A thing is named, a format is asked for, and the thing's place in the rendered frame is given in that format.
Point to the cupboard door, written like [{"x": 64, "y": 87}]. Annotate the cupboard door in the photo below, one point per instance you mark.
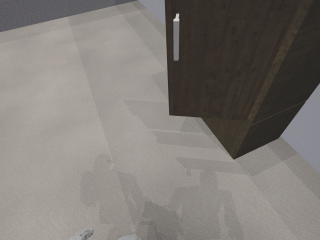
[{"x": 226, "y": 50}]

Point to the handle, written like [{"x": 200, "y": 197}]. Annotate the handle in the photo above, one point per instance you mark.
[{"x": 176, "y": 29}]

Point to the left robot hand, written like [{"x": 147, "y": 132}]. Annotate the left robot hand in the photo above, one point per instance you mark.
[{"x": 83, "y": 234}]

